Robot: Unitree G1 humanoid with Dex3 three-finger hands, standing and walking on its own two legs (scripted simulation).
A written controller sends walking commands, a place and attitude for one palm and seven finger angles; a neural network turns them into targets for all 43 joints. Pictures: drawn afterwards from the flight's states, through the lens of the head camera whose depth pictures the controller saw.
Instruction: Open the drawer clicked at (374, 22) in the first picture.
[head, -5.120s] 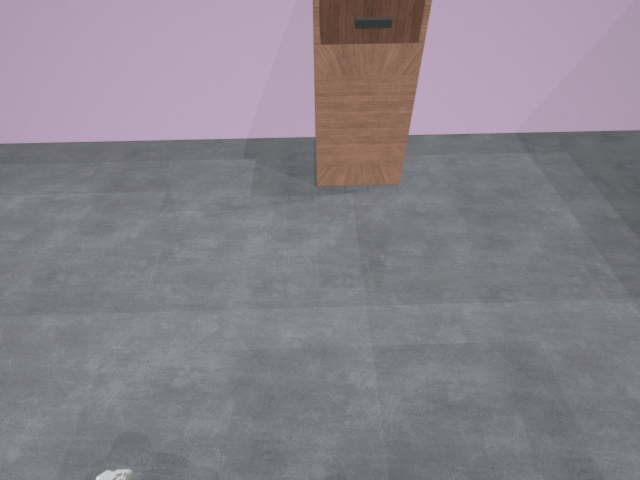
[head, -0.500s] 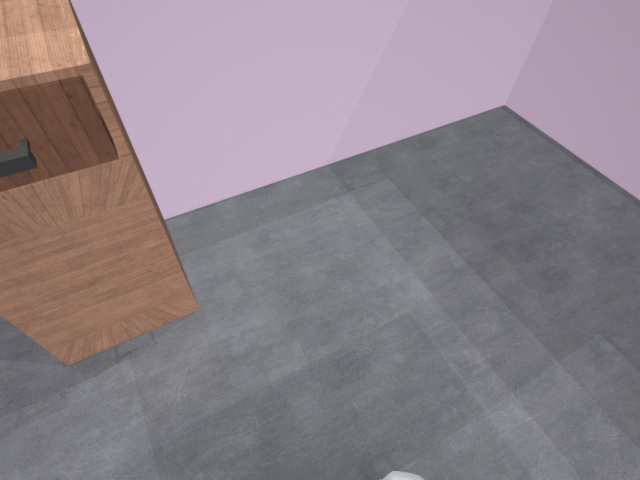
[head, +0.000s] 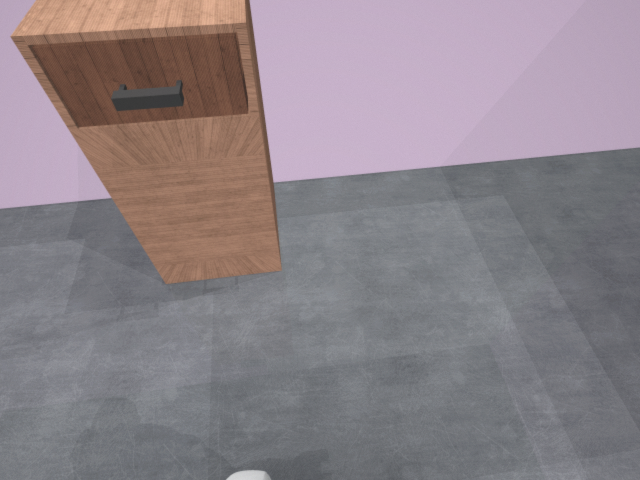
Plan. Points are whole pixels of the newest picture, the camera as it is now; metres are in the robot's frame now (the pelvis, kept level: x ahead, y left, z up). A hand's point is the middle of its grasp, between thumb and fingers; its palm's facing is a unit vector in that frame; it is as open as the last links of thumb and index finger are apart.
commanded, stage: turn to face it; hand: left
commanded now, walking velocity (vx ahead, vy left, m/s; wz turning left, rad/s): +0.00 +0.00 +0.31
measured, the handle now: (150, 92) +0.79 +0.41 +0.01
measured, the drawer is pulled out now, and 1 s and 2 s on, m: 0.00 0.00 0.00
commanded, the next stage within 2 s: take the last steps up to it in 0.26 s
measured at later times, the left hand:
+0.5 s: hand out of the picture +0.05 +0.21 -0.15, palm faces +0.17 -0.95 -0.27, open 7.4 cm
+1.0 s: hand out of the picture -0.01 +0.24 -0.18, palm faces +0.26 -0.96 -0.15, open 7.4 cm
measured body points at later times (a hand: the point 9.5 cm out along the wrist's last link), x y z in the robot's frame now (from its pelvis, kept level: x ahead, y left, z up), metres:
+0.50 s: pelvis +0.00 +0.00 +0.00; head +0.02 -0.02 +0.45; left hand +0.04 +0.26 -0.13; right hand +0.09 -0.23 -0.17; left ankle -0.03 +0.13 -0.71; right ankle +0.01 -0.10 -0.74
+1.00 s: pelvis +0.10 +0.09 +0.00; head +0.11 +0.11 +0.45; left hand -0.02 +0.29 -0.16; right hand +0.19 -0.13 -0.14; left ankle +0.07 +0.18 -0.74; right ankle +0.06 -0.05 -0.66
